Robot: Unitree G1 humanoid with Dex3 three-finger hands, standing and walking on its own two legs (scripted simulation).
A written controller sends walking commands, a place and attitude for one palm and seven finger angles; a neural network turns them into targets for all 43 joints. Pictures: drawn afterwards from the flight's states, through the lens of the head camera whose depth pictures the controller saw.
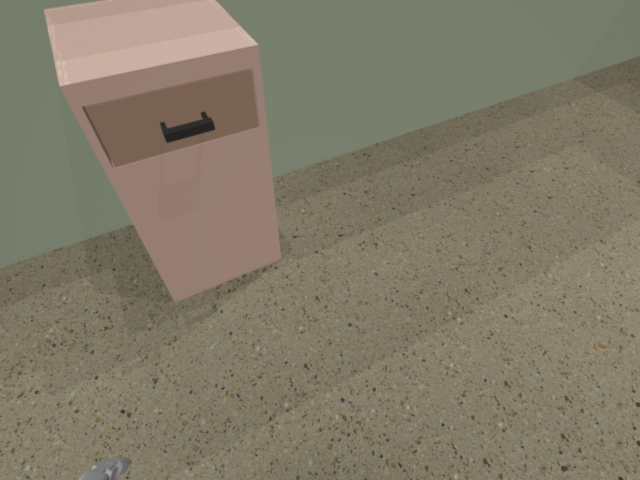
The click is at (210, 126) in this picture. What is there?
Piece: drawer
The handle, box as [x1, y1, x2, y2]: [160, 111, 214, 142]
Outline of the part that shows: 213,122 210,117 207,117 204,111 201,112 203,118 201,120 167,128 163,122 161,122 160,124 165,139 168,142 214,129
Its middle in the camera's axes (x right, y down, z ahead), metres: -0.32 -0.27 +0.92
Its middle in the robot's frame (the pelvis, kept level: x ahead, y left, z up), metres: +0.86 +0.36 -0.06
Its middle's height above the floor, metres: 0.70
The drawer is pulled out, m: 0.00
